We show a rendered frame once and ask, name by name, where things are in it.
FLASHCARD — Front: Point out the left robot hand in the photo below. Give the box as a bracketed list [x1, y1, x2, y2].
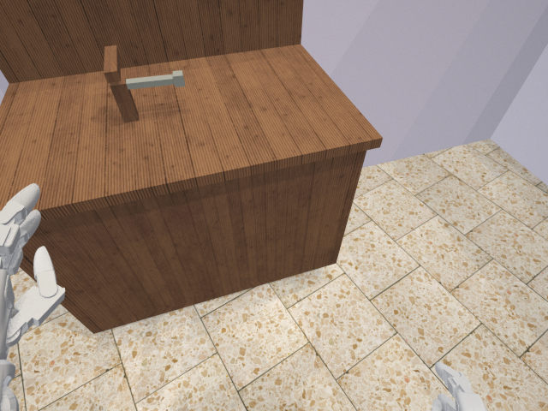
[0, 183, 65, 360]

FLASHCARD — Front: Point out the left robot forearm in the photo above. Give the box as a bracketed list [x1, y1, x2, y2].
[0, 360, 19, 411]

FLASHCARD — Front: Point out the tap lever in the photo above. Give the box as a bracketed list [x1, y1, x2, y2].
[126, 70, 185, 90]

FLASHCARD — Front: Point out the counter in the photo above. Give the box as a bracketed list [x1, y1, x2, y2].
[0, 0, 383, 334]

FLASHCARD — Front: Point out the right robot hand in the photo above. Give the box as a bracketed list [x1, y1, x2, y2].
[431, 362, 487, 411]

